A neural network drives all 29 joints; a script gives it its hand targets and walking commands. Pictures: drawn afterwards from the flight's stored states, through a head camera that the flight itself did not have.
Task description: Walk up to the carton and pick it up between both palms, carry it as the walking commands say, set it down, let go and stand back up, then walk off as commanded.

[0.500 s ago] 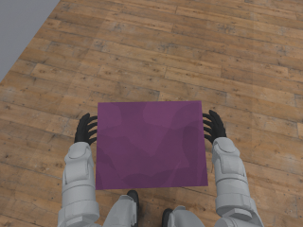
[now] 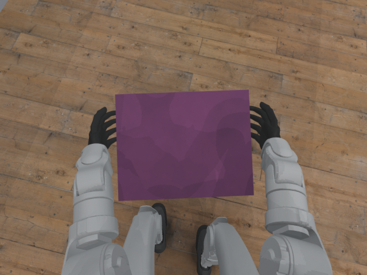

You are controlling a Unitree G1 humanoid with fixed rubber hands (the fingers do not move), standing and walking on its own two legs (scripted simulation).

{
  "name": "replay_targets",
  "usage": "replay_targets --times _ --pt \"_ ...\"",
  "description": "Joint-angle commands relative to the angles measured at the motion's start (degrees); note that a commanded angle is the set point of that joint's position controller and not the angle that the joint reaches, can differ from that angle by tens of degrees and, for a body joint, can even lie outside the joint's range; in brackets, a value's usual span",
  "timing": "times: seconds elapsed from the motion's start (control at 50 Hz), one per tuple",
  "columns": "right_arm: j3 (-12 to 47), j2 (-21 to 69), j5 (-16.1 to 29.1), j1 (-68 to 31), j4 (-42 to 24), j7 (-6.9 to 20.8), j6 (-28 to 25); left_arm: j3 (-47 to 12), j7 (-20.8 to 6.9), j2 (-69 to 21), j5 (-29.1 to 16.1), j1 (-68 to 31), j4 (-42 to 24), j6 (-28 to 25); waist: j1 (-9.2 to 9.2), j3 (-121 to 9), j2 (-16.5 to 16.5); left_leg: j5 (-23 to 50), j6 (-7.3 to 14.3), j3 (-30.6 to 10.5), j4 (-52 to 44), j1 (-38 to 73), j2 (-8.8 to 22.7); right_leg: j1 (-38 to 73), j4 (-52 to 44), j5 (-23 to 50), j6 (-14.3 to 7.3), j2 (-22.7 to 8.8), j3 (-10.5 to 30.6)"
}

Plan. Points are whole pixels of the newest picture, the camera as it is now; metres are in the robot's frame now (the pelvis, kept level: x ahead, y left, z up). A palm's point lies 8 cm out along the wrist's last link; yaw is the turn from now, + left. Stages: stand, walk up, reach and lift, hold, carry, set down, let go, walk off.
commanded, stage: set down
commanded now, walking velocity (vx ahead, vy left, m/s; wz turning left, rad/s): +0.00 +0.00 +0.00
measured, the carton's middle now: (183, 144) +0.41 +0.03 -0.16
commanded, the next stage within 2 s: none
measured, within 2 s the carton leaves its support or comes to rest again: neither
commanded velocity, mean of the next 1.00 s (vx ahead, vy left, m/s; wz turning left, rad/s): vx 0.00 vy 0.00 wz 0.00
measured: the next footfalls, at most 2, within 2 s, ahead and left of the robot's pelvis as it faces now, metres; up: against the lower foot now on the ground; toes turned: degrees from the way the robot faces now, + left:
none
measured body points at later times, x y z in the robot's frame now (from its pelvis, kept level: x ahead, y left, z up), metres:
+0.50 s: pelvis -0.02 +0.01 -0.08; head +0.22 +0.03 +0.30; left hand +0.42 +0.21 -0.17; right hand +0.45 -0.16 -0.15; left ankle +0.11 +0.11 -0.63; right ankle +0.03 -0.10 -0.63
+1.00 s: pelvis -0.04 +0.01 -0.16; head +0.24 +0.02 +0.20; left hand +0.44 +0.22 -0.25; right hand +0.46 -0.16 -0.25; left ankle +0.11 +0.11 -0.63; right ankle +0.03 -0.10 -0.63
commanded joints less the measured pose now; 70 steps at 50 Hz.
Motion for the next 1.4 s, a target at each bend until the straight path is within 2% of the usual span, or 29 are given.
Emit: replay_targets --times 0.0,0.16,0.24,0.28,0.48,0.72,1.18,1.38 --pt "33.5 47.5 9.0 -30.5 2.7 16.9 -0.3 -35.7 -16.1 -47.2 -9.6 -30.4 2.4 -0.4 1.19 -45.5 2.6 12.4 -0.4 -8.4 3.4 43.0 -8.6 -0.8 -6.6 10.9 1.0 6.3 6.5" --pt "32.1 46.1 9.7 -35.2 4.7 17.6 0.6 -35.7 -14.7 -47.9 -10.6 -36.1 3.2 0.6 0.53 -48.9 3.2 8.3 -0.7 -8.8 8.5 38.8 -9.0 -9.0 -0.5 7.2 0.9 6.6 5.4" --pt "32.2 45.8 10.3 -38.3 5.9 17.5 0.9 -35.1 -14.2 -48.0 -11.1 -39.1 3.7 1.0 1.83 -50.4 3.6 5.6 -1.0 -8.2 10.5 34.6 -9.2 -10.3 2.2 5.0 0.9 6.5 5.1" --pt "31.8 45.4 10.2 -39.8 6.4 17.4 0.9 -34.9 -13.8 -48.4 -11.5 -40.5 4.2 1.1 1.32 -50.7 3.0 4.4 -1.1 -8.5 11.5 33.6 -9.4 -12.7 3.7 4.0 1.0 6.8 4.6" --pt "31.2 44.6 11.1 -42.8 8.4 17.1 0.7 -34.0 -12.4 -47.4 -12.2 -44.3 5.2 0.7 1.84 -54.5 2.2 6.4 -1.5 -7.5 17.5 28.5 -9.4 -19.9 9.6 4.7 1.4 7.1 3.5" --pt "32.5 43.3 12.8 -46.8 7.7 14.6 -0.2 -34.1 -11.9 -44.5 -14.2 -49.4 5.6 -0.5 2.16 -59.2 2.0 9.2 -1.7 -6.3 24.7 21.1 -9.3 -25.0 15.6 6.3 2.1 7.4 3.1" --pt "32.3 39.1 14.8 -58.5 9.1 11.6 -0.7 -30.3 -11.3 -38.5 -16.3 -60.7 9.1 -1.1 3.76 -60.9 0.6 4.7 -1.8 -4.1 35.3 6.7 -8.7 -33.2 25.8 2.6 2.3 6.8 2.4" --pt "33.1 37.4 16.1 -62.3 8.9 10.8 -1.3 -30.0 -10.8 -36.2 -17.8 -64.6 9.6 -1.9 4.14 -61.6 0.2 5.0 -1.7 -3.4 40.0 3.5 -8.3 -35.6 30.4 2.7 2.3 6.4 2.1"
